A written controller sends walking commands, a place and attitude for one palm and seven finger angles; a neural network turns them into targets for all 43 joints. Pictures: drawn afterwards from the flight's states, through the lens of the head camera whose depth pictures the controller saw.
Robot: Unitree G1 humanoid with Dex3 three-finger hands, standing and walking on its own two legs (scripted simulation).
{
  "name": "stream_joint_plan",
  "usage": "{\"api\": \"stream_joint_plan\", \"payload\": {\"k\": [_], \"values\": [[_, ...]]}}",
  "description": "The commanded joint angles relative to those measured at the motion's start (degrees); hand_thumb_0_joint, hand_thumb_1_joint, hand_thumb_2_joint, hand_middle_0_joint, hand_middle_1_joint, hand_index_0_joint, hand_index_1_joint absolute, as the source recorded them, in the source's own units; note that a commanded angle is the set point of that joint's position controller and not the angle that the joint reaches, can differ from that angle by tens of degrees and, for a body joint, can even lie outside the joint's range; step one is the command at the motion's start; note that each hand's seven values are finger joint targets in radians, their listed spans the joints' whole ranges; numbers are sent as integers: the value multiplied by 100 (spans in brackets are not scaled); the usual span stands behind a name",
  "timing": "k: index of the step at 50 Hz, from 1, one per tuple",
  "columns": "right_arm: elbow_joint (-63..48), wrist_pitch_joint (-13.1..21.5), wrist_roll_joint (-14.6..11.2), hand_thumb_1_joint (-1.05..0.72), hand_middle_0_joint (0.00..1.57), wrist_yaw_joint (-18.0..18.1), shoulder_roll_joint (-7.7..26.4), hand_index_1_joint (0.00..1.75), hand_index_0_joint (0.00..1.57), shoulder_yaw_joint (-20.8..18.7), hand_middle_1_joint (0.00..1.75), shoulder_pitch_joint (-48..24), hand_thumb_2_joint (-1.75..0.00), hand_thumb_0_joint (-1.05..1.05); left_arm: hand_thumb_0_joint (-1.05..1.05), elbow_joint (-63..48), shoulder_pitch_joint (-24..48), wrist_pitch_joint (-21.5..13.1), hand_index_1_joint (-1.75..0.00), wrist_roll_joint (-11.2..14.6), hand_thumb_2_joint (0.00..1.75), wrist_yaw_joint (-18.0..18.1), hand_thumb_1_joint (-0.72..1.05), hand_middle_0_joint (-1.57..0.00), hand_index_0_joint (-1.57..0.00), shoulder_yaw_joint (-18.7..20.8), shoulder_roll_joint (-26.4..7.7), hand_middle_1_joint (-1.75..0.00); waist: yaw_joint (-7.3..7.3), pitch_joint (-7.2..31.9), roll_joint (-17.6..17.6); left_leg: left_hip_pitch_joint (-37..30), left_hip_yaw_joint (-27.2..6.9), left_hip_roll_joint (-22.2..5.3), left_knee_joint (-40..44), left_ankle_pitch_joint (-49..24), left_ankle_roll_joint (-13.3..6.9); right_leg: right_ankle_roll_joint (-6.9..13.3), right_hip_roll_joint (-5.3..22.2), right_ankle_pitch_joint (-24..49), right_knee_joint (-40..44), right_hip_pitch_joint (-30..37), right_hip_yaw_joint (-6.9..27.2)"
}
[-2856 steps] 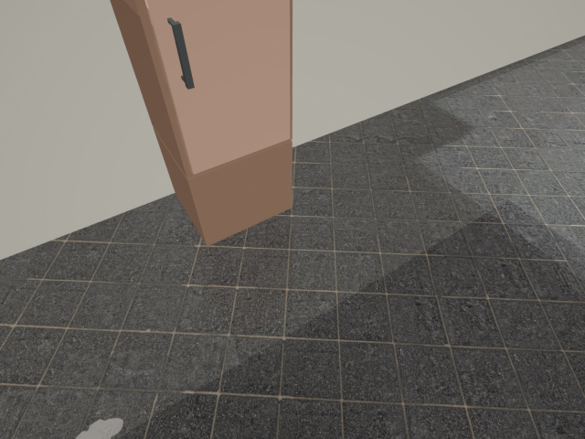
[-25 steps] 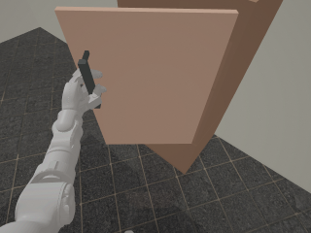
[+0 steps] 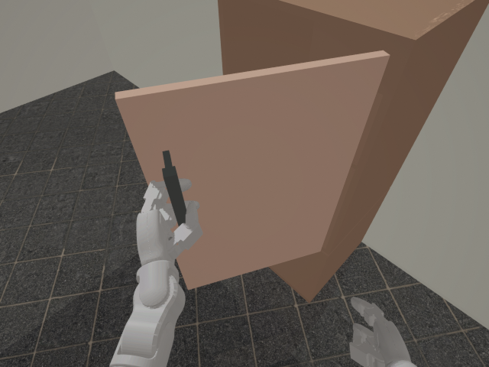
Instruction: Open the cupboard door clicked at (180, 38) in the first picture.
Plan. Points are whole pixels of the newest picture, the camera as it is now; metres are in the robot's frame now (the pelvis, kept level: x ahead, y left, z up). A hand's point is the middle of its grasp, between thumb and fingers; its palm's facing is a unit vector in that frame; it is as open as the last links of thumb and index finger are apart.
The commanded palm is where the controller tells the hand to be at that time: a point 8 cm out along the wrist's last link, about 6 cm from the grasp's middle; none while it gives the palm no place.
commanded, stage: pull the door open along its arc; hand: left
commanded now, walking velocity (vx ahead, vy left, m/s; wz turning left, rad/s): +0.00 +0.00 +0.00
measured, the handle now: (177, 198) +0.36 +0.13 +0.10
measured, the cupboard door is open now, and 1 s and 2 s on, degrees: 62 80 81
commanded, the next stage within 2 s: open thumb and fingers to let go in 0.44 s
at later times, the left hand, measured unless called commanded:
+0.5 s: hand (233, 285) +0.22 +0.03 +0.10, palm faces +0.22 -0.98 +0.02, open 6.1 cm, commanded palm +0.17 +0.07 +0.10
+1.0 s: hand (222, 284) +0.22 +0.05 +0.10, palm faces +0.33 -0.94 +0.03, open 11.5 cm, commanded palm +0.17 +0.08 +0.10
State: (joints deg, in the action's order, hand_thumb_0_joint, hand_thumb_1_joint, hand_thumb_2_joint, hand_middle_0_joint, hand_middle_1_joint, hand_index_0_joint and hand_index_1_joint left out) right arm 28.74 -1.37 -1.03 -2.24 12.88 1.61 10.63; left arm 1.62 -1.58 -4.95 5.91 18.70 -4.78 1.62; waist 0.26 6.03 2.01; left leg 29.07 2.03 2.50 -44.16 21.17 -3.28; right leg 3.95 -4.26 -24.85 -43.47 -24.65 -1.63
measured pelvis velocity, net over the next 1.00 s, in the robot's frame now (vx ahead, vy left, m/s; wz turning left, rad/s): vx -0.01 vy -0.05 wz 0.06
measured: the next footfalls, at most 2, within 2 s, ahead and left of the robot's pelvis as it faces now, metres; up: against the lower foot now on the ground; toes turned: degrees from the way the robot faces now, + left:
none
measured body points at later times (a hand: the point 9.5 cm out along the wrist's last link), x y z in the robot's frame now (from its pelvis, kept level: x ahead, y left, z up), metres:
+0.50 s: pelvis +0.01 -0.04 +0.00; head -0.02 -0.07 +0.45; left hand +0.20 +0.08 +0.10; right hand +0.19 -0.25 -0.08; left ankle +0.01 +0.08 -0.71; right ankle -0.03 -0.08 -0.71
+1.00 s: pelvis -0.01 -0.05 +0.00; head -0.01 -0.08 +0.45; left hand +0.19 +0.10 +0.10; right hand +0.20 -0.25 -0.08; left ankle +0.01 +0.08 -0.71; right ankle -0.03 -0.08 -0.71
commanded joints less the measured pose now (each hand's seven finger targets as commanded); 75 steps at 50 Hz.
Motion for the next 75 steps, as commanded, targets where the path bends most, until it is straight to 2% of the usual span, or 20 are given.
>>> {"api": "stream_joint_plan", "payload": {"k": [1, 4, 8, 13, 20, 25, 27, 29, 34, 37, 39, 44, 47, 49, 56, 62, 67, 73, 74, 75], "values": [[-846, -12, 102, -90, 20, -38, 508, 30, 20, -265, 30, -390, -90, 0, 0, -1789, 489, 52, -135, -656, 90, 1004, 90, -40, -40, -295, 156, -135, -45, 1117, -258, -1115, -368, -257, 291, -1767, 180, -236, 299, 2181, 526, 49, 7], [-896, -131, 153, -90, 20, -7, 461, 30, 20, -265, 30, -455, -90, 0, 0, -1906, 74, 265, -135, -872, 90, 1171, 90, -40, -40, -735, 509, -135, 35, 1085, -579, -1103, -394, -254, 200, -1753, 166, -252, 347, 2452, 597, 180, 31], [-997, -189, 130, -90, 20, 59, 361, 30, 20, -229, 30, -582, -90, 0, 0, -2352, -436, 245, -135, -1032, 90, 1020, 90, -40, -40, -1274, 732, -135, 74, 1047, -631, -1194, -386, -229, 173, -1731, 148, -329, 491, 3055, 657, 364, 175], [-1104, -161, 63, -90, 20, 81, 278, 30, 20, -138, 30, -766, -90, 0, 0, -2877, -1417, 158, -135, -696, 90, 787, 90, -40, -40, -1530, 829, -135, 25, 733, -594, -1150, -417, -168, 197, -1444, 146, -409, 613, 3195, 919, 574, 321], [-1221, -31, 30, -90, 20, 14, 218, 30, 20, -80, 30, -933, -90, 0, 0, -3539, -3028, 108, -135, -553, 90, 567, 90, -40, -40, -1647, 793, -135, -82, 383, -572, -1044, -404, -88, 152, -1187, 142, -419, 680, 2935, 1214, 586, 497], [-1130, 57, 114, -90, 20, 106, 294, 30, 20, -80, 30, -999, -90, 0, 0, -3150, -2246, -6, -135, -623, 90, 761, 90, -40, -40, -1272, 579, -135, 4, 19, -730, -837, -433, 11, 28, -827, 149, -469, 749, 2352, 1436, 249, 808], [-1031, 102, 149, -90, 20, 156, 309, 30, 20, -64, 30, -989, -90, 0, 0, -2813, -1485, -128, -135, -668, 90, 887, 90, -40, -40, -1031, 413, -135, 85, -71, -917, -664, -479, 46, -27, -679, 136, -524, 820, 2138, 1493, 115, 967], [-1013, 138, 163, -90, 20, 179, 303, 30, 20, -103, 30, -1005, -90, 0, 0, -2783, -1420, -223, -134, -662, 84, 910, 76, -39, -39, -932, 342, -134, 4, 86, -818, -666, -479, 72, -52, -674, 138, -519, 855, 2080, 1547, 239, 1124], [-1051, 139, 103, -90, 20, 165, 300, 30, 20, -140, 30, -755, -90, 0, 0, -2843, -1860, -366, -130, -549, 69, 711, 41, -36, -36, -983, 376, -130, -81, 710, -900, -735, -436, 41, 57, -1096, 141, -653, 921, 3753, 1210, 934, 1039], [-1095, 112, 68, -90, 20, 144, 313, 30, 20, -148, 30, -718, -90, 0, 0, -2987, -1972, -430, -127, -586, 60, 600, 20, -35, -35, -1105, 409, -127, -36, 691, -772, -793, -403, 21, 92, -1222, 132, -678, 915, 4210, 1091, 982, 952], [-1090, 97, 74, -90, 20, 147, 328, 30, 20, -145, 30, -718, -90, 0, 0, -2965, -1989, -457, -126, -619, 54, 573, 6, -34, -34, -1071, 326, -126, -21, 518, -756, -749, -424, 16, 91, -1167, 117, -657, 889, 4039, 1102, 889, 943], [-1109, 163, 101, -90, 20, 167, 374, 30, 20, -145, 30, -784, -90, 0, 0, -2948, -1493, -571, -122, -707, 39, 542, -29, -32, -32, -1331, 424, -122, 133, 172, -757, -798, -510, -5, 27, -914, 64, -603, 863, 2692, 1325, 324, 1003], [-1114, 221, 98, -90, 20, 185, 365, 30, 20, -151, 30, -803, -90, 0, 0, -2866, -1429, -644, -120, -652, 30, 537, -50, -30, -30, -1303, 429, -120, 101, 306, -857, -749, -522, 9, 8, -790, 72, -616, 905, 2369, 1401, 326, 1078], [-1095, 245, 83, -90, 20, 182, 368, 30, 20, -160, 30, -798, -90, 0, 0, -2836, -1323, -655, -120, -633, 30, 546, -50, -30, -30, -1317, 430, -120, 76, 344, -890, -783, -526, 2, 40, -765, 71, -593, 894, 2202, 1416, 329, 1042], [-1154, 244, 74, -90, 20, 157, 324, 30, 20, -137, 30, -817, -90, 0, 0, -2612, -1433, -462, -85, -682, 30, 682, -50, -24, -24, -1381, 588, -85, -23, 397, -699, -895, -461, -15, 147, -781, 80, -484, 821, 1804, 1423, 297, 822], [-1127, 260, 93, -90, 20, 141, 342, 30, 20, -115, 30, -871, -90, 0, 0, -2528, -1086, -332, -55, -692, 30, 812, -50, -19, -19, -1542, 773, -55, 18, 270, -599, -1055, -479, -60, 217, -766, 72, -380, 668, 1364, 1357, 31, 524], [-1128, 239, 100, -90, 20, 91, 323, 30, 20, -106, 30, -900, -90, 0, 0, -2520, -1279, -192, -30, -661, 30, 864, -50, -15, -15, -1599, 915, -30, -58, 423, -486, -1141, -478, -103, 265, -930, 83, -315, 550, 1570, 1127, 25, 260], [-1115, 140, 84, -90, 20, 16, 315, 30, 20, -99, 30, -996, -90, 0, 0, -2668, -1342, -3, -30, -605, 30, 894, -50, -15, -15, -1627, 1024, -30, -95, 471, -456, -1179, -497, -167, 277, -1107, 110, -248, 444, 1662, 937, -3, 66], [-1222, 134, 87, -90, 20, -113, 608, 30, 20, -127, 30, -770, -90, 0, 0, -2915, -1216, -321, -30, -1102, 30, -272, -50, -15, -15, -2792, 275, -30, 597, -360, -500, -1372, -514, -84, 320, -1031, -13, -372, 433, 1965, 947, -315, 345], [-1329, 123, -11, -90, 20, -109, 506, 30, 20, -227, 30, -651, -90, 0, 0, -3336, -1139, -606, -30, -847, 30, -835, -50, -15, -15, -2306, -138, -30, 344, 210, -328, -1378, -496, -108, 309, -1130, -27, -335, 463, 2178, 793, -53, 331]]}}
